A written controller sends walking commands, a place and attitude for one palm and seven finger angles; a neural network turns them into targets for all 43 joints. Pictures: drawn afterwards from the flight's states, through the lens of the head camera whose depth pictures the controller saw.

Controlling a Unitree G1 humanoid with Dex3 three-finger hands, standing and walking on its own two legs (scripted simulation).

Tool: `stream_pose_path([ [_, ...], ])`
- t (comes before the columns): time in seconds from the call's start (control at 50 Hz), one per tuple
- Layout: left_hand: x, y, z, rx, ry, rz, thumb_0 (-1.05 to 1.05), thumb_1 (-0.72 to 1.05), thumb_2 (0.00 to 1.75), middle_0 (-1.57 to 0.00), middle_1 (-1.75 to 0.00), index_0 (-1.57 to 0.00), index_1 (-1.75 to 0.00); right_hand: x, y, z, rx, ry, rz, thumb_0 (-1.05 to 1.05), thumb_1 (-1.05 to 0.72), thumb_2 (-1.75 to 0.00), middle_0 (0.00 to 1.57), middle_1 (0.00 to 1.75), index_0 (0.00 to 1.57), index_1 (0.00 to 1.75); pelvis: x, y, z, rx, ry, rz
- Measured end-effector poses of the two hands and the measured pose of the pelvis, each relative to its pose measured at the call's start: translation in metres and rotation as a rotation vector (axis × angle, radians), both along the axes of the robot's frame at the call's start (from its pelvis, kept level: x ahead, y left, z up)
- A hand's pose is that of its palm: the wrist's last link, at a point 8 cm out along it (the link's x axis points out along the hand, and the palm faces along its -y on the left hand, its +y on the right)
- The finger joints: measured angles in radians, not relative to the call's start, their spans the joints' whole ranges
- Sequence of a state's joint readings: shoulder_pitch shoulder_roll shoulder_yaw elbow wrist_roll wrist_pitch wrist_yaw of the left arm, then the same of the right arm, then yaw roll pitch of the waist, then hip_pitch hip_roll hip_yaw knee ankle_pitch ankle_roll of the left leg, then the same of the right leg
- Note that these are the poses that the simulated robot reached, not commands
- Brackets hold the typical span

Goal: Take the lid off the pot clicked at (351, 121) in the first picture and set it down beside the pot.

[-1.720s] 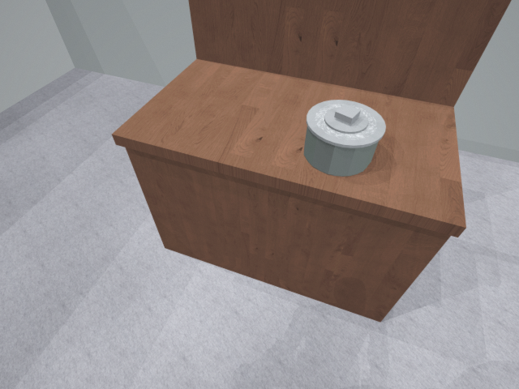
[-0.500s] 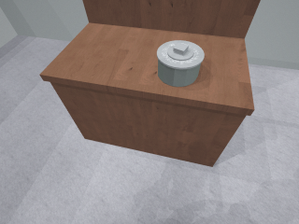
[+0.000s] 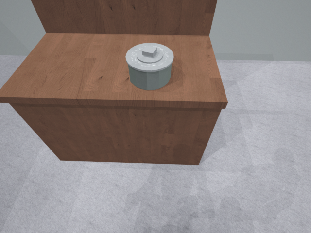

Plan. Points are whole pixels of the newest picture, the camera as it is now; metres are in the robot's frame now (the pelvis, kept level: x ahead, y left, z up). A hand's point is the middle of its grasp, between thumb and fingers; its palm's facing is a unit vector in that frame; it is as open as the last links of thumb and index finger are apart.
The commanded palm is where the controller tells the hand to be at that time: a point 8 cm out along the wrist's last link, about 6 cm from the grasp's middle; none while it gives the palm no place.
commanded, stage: take the last steps up to it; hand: left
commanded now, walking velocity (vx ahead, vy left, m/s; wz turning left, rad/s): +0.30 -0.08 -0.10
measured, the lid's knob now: (149, 51) +0.77 +0.06 +0.04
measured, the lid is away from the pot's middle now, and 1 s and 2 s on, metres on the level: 0.00 0.00 0.00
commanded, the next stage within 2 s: come to a stop and stand still in 0.66 s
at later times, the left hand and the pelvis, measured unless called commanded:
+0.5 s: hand (97, 229) +0.16 +0.19 -0.18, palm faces -0.01 -0.99 -0.13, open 7.4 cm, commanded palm none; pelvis +0.14 +0.01 +0.01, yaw -3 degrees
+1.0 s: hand (129, 165) +0.36 +0.11 -0.16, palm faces -0.01 -0.98 -0.22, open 7.2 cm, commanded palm none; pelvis +0.26 -0.06 +0.00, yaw -3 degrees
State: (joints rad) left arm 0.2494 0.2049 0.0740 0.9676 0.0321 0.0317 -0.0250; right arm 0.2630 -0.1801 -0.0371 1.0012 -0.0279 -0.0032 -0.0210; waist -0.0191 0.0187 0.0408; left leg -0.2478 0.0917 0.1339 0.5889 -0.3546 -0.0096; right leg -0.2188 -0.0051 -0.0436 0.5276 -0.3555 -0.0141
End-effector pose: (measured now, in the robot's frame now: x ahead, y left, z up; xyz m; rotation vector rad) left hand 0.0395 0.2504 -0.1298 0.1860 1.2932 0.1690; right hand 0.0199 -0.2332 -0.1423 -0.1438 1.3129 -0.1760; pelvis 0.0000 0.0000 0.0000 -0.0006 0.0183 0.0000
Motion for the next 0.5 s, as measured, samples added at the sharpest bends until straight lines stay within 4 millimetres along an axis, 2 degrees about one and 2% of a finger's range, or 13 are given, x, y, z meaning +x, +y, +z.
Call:
stream_pose_path([
  [0.06,0.002,-0.014,0.001,-0.008,-0.011,0.02,0.01,0.91,0.9,-0.2,-0.3,-0.2,-0.3,-0.01,-0.012,-0.001,-0.005,0.079,-0.007,0.01,-0.9,-0.9,0.2,0.3,0.2,0.3,0.01,-0.005,0.002,-0.023,-0.006,0.015],
  [0.14,-0.006,-0.03,0.0,-0.036,0.032,0.047,0.01,0.91,0.9,-0.2,-0.3,-0.2,-0.3,0.003,-0.021,0.011,-0.021,0.096,-0.015,0.01,-0.9,-0.9,0.2,0.3,0.2,0.3,0.03,-0.008,0.008,-0.02,-0.008,0.009],
  [0.24,-0.01,-0.041,-0.011,-0.093,0.137,0.036,0.01,0.9,0.9,-0.2,-0.3,-0.2,-0.3,0.047,-0.019,0.019,-0.04,0.029,-0.032,0.01,-0.91,-0.9,0.2,0.3,0.2,0.3,0.058,-0.005,0.008,-0.022,-0.007,-0.01],
  [0.32,0.002,-0.036,-0.028,-0.132,0.193,0.043,0.01,0.9,0.9,-0.21,-0.3,-0.2,-0.3,0.09,-0.005,0.017,-0.059,-0.035,-0.02,0.01,-0.91,-0.9,0.2,0.3,0.2,0.3,0.088,0.005,-0.003,-0.033,-0.014,-0.018],
  [0.36,0.015,-0.03,-0.037,-0.141,0.211,0.035,0.01,0.9,0.9,-0.21,-0.3,-0.2,-0.3,0.106,0.003,0.014,-0.069,-0.068,-0.023,0.01,-0.9,-0.9,0.2,0.3,0.2,0.3,0.101,0.01,-0.009,-0.023,-0.02,-0.033],
  [0.4,0.038,-0.024,-0.036,-0.134,0.205,0.008,0.01,0.9,0.9,-0.21,-0.3,-0.2,-0.3,0.113,0.01,0.016,-0.066,-0.08,-0.04,0.01,-0.9,-0.9,0.2,0.3,0.2,0.3,0.113,0.012,-0.007,-0.02,-0.026,-0.05],
  [0.5,0.119,-0.013,-0.02,-0.105,0.072,-0.023,0.01,0.91,0.9,-0.2,-0.3,-0.2,-0.3,0.107,0.026,0.024,-0.034,-0.002,-0.075,0.01,-0.91,-0.9,0.2,0.3,0.2,0.3,0.142,0.011,0.009,-0.019,-0.025,-0.052],
])
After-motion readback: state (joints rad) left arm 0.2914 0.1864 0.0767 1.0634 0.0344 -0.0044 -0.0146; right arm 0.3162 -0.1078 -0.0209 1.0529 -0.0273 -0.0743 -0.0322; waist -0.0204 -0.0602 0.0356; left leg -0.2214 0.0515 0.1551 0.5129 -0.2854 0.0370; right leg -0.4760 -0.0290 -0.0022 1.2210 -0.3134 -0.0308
